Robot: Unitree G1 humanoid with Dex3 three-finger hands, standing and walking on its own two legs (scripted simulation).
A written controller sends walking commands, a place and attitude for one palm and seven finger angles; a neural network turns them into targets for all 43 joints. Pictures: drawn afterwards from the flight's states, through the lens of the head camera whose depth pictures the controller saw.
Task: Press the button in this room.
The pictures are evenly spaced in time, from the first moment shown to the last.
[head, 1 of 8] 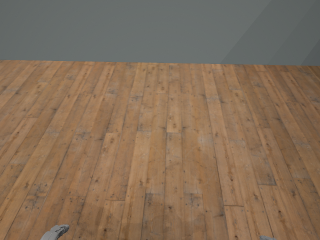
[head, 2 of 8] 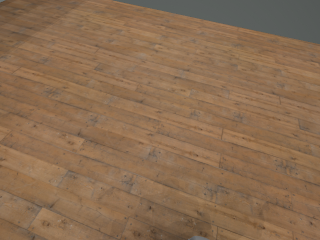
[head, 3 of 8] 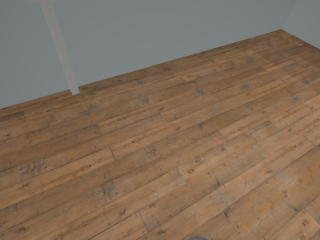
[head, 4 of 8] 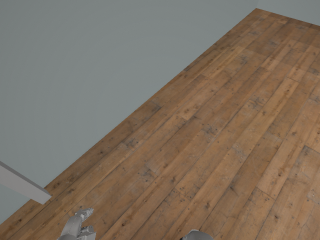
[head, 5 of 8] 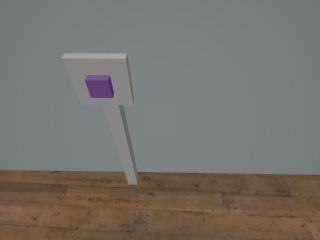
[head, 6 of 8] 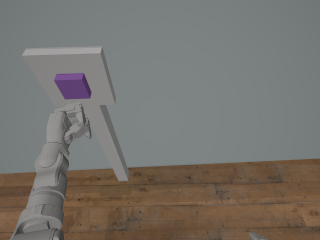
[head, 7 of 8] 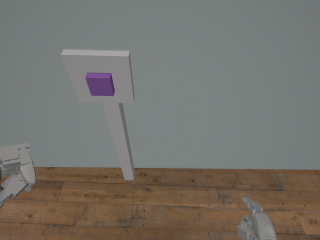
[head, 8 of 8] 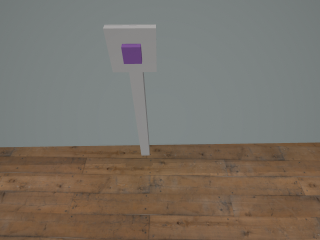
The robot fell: no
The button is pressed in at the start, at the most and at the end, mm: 0 13 0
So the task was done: yes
